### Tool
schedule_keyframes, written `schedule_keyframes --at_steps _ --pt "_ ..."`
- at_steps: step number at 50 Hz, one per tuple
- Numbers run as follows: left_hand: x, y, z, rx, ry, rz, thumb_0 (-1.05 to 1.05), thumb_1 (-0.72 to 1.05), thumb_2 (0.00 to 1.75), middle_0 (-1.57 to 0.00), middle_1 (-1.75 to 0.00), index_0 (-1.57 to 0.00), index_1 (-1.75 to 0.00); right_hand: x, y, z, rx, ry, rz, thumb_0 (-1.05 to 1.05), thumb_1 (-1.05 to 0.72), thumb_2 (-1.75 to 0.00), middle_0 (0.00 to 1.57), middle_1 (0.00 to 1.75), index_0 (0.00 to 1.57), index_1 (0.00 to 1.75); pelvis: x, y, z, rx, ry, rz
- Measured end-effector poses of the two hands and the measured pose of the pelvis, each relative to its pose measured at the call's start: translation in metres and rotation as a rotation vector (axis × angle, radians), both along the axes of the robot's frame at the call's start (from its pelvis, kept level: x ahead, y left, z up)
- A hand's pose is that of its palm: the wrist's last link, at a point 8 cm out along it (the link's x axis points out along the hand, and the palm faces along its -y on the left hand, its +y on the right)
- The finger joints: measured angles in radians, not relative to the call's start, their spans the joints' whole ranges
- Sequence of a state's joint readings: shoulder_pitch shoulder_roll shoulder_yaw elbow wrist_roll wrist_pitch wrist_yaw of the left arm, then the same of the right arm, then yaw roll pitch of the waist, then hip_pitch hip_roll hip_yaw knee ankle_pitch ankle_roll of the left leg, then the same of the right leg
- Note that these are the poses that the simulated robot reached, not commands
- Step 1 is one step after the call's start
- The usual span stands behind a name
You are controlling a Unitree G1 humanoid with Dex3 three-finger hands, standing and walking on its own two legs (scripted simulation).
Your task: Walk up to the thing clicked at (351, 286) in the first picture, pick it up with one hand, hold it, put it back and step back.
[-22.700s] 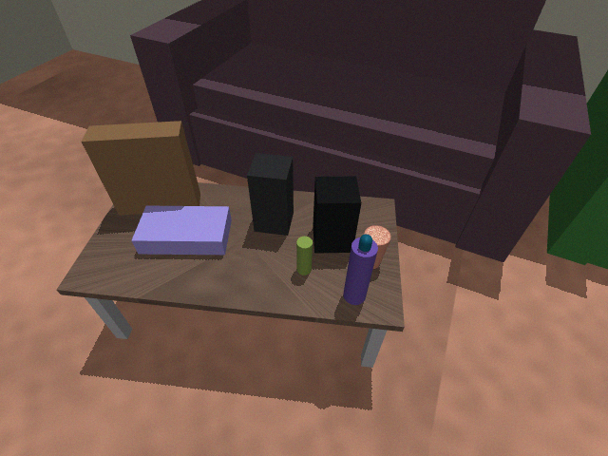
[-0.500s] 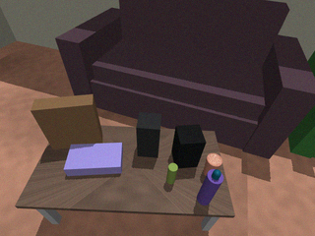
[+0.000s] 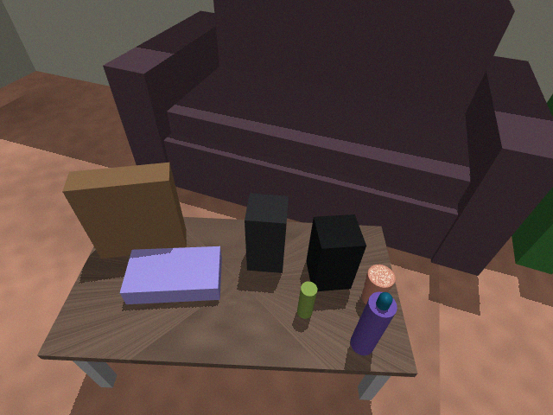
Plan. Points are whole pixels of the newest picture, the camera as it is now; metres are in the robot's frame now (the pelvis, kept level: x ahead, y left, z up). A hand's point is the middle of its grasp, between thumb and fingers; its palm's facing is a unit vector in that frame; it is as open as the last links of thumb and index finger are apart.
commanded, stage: home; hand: right
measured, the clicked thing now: (373, 322) +0.42 -0.23 -0.30
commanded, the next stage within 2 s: stand in 0.60 s
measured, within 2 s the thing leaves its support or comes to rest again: neither
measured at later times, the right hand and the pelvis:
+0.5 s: hand out of the picture +0.08 -0.25 -0.15, palm faces -0.03 +0.93 -0.35, open 17.4 cm; pelvis +0.01 +0.00 +0.00, yaw +0 degrees
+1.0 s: hand out of the picture +0.09 -0.26 -0.16, palm faces -0.03 +0.94 -0.35, open 12.9 cm; pelvis +0.02 -0.01 +0.00, yaw +1 degrees
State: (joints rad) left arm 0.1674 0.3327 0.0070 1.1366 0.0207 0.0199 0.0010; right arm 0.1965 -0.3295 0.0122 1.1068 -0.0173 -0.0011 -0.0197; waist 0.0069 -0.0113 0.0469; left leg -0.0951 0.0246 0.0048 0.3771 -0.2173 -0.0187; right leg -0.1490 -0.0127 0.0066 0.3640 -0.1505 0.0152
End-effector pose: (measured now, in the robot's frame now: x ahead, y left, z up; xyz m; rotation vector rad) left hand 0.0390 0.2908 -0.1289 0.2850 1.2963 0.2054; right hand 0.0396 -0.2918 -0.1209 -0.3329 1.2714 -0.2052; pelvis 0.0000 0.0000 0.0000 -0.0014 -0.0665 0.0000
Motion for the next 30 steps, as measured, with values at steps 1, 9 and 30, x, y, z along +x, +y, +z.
schedule_keyframes --at_steps 1,9,30 --pt "0.000 0.000 0.000 -0.001 0.002 0.000 0.01 0.90 0.90 -0.20 -0.30 -0.20 -0.31 0.001 0.000 0.000 0.002 -0.001 0.000 0.00 0.53 -0.05 0.06 0.05 0.05 0.05 0.001 0.000 0.000 0.000 0.001 0.000" --pt "0.010 -0.004 0.001 -0.004 -0.008 -0.006 0.01 0.90 0.90 -0.20 -0.30 -0.21 -0.31 0.019 0.003 0.000 0.011 -0.027 0.008 0.00 0.52 -0.06 0.06 0.05 0.05 0.06 0.006 0.000 0.001 -0.001 -0.002 0.003" --pt "0.038 -0.003 0.008 0.005 -0.052 -0.012 0.01 0.90 0.90 -0.20 -0.30 -0.21 -0.30 0.040 -0.006 0.004 0.003 -0.041 0.014 0.00 0.53 -0.06 0.06 0.05 0.05 0.06 0.014 -0.003 0.002 -0.001 0.009 0.009"
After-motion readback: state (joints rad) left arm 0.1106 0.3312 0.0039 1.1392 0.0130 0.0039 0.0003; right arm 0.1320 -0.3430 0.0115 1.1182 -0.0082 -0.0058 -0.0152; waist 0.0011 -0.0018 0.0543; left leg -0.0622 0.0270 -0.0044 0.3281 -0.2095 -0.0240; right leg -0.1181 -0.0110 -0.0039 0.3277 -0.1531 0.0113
